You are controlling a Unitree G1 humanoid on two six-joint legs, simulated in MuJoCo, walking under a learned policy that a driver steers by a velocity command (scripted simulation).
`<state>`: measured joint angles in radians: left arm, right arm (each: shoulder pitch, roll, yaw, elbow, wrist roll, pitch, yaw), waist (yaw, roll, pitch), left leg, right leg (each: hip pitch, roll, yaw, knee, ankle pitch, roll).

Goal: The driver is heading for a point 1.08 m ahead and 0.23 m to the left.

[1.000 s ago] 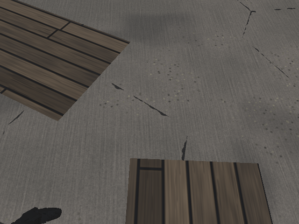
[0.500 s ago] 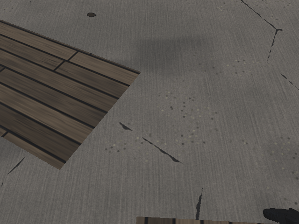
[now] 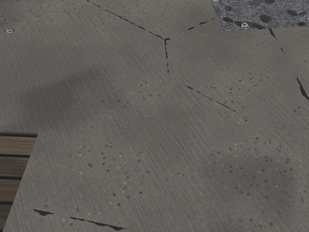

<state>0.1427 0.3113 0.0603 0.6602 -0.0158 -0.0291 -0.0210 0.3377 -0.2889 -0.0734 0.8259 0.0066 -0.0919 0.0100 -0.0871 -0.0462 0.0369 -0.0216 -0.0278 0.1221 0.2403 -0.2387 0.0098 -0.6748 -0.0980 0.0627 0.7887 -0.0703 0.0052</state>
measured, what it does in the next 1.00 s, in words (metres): walks ahead, turning left: right foot, then left foot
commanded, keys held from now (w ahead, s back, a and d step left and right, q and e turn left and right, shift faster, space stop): w+q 0.86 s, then w+e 0.14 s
